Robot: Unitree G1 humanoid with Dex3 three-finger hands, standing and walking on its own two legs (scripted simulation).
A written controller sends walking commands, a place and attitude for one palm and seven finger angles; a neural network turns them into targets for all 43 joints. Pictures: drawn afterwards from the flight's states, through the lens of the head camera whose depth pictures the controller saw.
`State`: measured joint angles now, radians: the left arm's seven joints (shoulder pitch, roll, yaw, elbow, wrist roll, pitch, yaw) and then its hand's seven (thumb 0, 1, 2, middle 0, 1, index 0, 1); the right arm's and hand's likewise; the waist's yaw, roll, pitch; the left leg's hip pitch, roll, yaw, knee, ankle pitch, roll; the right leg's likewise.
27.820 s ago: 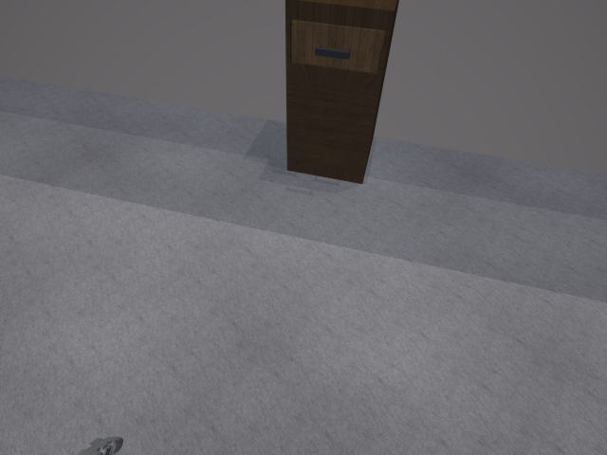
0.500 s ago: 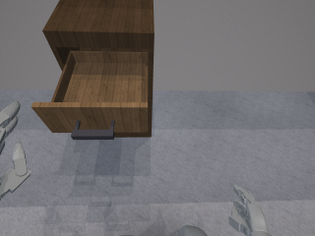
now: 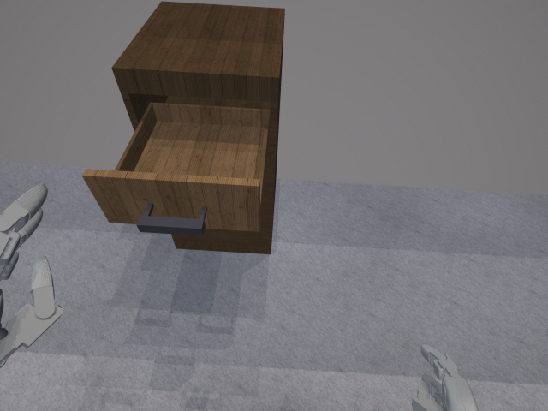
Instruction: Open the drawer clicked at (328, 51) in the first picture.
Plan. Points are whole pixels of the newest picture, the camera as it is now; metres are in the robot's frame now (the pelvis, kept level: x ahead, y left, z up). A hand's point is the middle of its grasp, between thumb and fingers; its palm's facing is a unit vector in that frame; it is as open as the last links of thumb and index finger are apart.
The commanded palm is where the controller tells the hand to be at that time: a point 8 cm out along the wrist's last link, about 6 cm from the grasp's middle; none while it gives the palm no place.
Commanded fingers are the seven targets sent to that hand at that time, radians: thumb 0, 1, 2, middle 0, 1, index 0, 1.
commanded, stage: stop stepping back and stand still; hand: left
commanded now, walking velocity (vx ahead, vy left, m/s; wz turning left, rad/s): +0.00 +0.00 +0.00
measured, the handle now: (174, 217) +0.50 +0.24 -0.10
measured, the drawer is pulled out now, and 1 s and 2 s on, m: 0.30 0.30 0.30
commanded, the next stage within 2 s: let the arm hang, fingers relaxed in 0.28 s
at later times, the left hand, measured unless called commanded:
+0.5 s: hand (99, 332) +0.21 +0.25 +0.01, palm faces +0.09 -0.87 -0.48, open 7.4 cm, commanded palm none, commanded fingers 0.00 0.90 0.90 -0.20 -0.30 -0.20 -0.30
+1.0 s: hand out of the picture -0.02 +0.20 -0.16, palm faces +0.01 -0.96 -0.27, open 7.3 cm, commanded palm none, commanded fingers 0.00 0.90 0.90 -0.20 -0.30 -0.20 -0.30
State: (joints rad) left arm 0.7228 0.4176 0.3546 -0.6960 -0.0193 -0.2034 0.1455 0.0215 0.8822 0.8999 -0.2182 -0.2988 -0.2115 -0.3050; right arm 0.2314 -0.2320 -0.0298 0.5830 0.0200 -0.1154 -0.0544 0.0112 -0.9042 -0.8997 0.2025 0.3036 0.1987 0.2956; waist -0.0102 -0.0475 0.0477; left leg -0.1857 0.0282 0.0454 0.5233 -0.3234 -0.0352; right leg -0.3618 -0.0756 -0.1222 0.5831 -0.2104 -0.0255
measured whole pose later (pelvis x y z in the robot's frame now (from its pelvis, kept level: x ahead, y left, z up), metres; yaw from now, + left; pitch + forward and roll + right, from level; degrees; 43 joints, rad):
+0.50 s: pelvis +0.00 +0.02 +0.00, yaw +0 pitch +1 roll +1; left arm 0.35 0.35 0.13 0.05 0.04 -0.05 0.03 0.01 0.89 0.90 -0.21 -0.30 -0.20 -0.30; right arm 0.17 -0.27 -0.02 0.76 0.00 -0.06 0.02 0.01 -0.90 -0.90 0.21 0.30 0.20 0.30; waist -0.01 0.04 0.02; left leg -0.24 0.01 0.04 0.58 -0.35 -0.01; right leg -0.40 -0.09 -0.11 0.60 -0.21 -0.01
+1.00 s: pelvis -0.01 +0.00 +0.01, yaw -1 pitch -2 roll +0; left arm 0.30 0.20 0.03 1.08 0.02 0.04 0.02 0.01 0.92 0.90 -0.21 -0.30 -0.20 -0.30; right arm 0.38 -0.14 -0.01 1.05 -0.01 0.04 -0.01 0.00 -0.91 -0.90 0.20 0.30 0.20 0.30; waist 0.00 0.02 0.08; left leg -0.14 0.05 0.04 0.44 -0.27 -0.03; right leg -0.28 -0.03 -0.12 0.42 -0.11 -0.04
